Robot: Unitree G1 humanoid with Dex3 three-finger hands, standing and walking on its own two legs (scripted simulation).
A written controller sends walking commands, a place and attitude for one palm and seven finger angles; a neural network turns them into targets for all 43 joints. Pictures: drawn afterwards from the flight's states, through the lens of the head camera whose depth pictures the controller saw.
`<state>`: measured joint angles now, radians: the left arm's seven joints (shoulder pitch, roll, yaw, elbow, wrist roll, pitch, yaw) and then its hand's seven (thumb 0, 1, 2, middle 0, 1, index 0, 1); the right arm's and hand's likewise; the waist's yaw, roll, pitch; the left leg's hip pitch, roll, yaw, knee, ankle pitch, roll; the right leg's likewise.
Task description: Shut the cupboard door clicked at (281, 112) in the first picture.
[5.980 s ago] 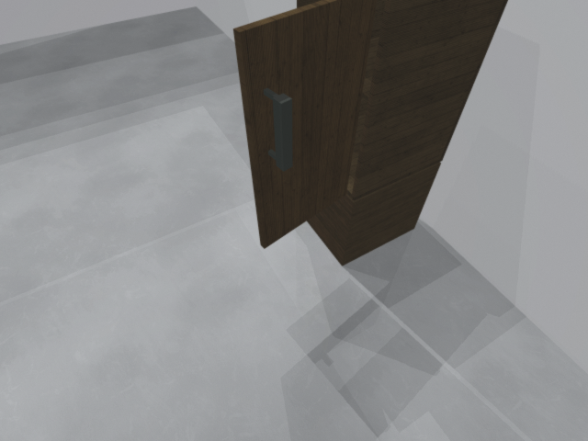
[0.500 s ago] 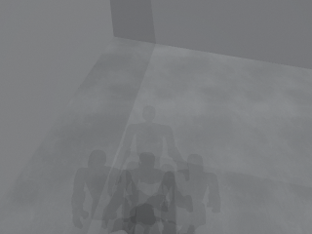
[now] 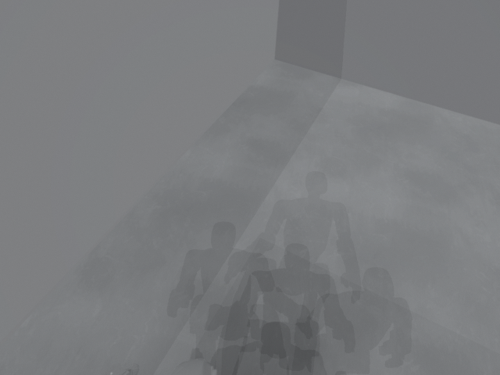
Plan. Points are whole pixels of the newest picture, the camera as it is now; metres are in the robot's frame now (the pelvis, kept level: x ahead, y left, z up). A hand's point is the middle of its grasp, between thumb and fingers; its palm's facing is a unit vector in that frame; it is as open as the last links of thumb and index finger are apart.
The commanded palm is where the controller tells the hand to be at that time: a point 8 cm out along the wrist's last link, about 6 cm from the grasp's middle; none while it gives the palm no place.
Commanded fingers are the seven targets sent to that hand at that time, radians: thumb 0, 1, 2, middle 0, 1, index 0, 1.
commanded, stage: walk to a spot facing it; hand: left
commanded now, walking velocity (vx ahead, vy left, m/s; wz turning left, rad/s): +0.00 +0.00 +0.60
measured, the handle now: out of the picture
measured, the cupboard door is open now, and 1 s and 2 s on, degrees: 100 100 100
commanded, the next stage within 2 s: none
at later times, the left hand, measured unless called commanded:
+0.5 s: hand out of the picture +0.06 +0.20 -0.16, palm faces +0.31 -0.90 -0.31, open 7.4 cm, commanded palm none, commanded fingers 0.00 0.90 0.90 -0.20 -0.30 -0.20 -0.30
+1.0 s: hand out of the picture +0.00 +0.20 -0.17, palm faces +0.59 -0.77 -0.24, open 7.4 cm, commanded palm none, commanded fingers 0.00 0.90 0.90 -0.20 -0.30 -0.20 -0.30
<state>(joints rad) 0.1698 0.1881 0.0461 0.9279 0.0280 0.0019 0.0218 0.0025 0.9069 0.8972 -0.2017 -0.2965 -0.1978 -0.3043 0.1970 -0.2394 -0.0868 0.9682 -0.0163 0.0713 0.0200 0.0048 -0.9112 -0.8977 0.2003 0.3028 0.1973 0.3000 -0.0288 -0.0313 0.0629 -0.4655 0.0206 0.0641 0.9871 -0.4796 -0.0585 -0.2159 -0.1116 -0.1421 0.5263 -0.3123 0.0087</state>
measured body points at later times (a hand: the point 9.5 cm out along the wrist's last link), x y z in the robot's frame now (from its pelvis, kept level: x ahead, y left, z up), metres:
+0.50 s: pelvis +0.03 -0.04 -0.02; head +0.08 -0.04 +0.43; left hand +0.04 +0.25 -0.14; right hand +0.20 -0.26 -0.16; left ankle +0.01 +0.11 -0.71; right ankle +0.08 -0.15 -0.74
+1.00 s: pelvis +0.05 -0.03 +0.00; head +0.08 +0.01 +0.44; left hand -0.03 +0.24 -0.15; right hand +0.27 -0.19 -0.13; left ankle -0.01 +0.07 -0.74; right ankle +0.14 -0.16 -0.69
